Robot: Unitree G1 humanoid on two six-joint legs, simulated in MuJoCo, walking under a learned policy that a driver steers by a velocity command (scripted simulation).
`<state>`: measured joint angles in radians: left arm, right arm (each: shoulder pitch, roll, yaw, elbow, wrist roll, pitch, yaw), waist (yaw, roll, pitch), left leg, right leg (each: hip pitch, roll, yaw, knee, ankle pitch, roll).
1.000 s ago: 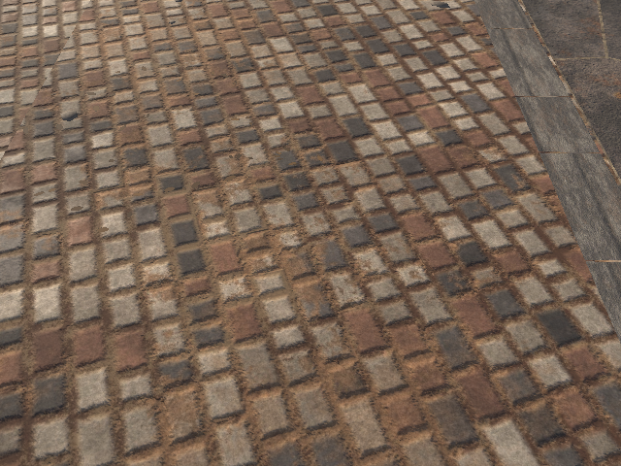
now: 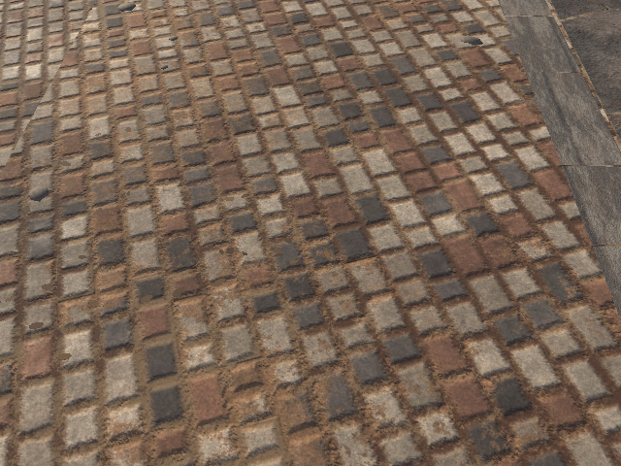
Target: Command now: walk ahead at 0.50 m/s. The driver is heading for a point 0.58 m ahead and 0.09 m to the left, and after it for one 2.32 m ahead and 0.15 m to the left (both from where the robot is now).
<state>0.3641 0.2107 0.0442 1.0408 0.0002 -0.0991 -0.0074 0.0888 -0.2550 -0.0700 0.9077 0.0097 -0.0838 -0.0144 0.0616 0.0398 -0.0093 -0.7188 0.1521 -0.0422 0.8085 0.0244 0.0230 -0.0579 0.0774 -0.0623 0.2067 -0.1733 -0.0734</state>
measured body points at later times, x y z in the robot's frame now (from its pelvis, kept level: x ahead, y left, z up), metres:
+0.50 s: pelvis +0.29 +0.08 +0.00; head +0.30 +0.09 +0.45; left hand +0.42 +0.34 -0.13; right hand +0.30 -0.18 -0.14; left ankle +0.28 +0.15 -0.75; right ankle +0.40 -0.11 -0.67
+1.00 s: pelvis +0.57 +0.00 +0.00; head +0.59 -0.01 +0.45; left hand +0.62 +0.27 -0.14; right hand +0.67 -0.27 -0.14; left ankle +0.58 +0.17 -0.66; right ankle +0.60 -0.08 -0.75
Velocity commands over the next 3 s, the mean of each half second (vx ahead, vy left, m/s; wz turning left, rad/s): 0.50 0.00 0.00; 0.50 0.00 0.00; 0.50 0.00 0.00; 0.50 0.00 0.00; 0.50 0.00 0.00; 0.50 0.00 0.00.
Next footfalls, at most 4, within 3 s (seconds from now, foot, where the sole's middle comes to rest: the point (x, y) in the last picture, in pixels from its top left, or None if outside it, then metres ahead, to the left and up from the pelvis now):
0.22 left None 0.32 0.16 -0.78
0.78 right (383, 415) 0.64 -0.08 -0.78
1.34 left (289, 296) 0.95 0.16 -0.78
1.92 right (379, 213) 1.27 -0.08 -0.78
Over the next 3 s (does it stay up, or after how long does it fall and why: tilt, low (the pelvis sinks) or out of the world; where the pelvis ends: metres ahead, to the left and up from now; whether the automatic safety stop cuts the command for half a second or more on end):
stays up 1.70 0.04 -0.02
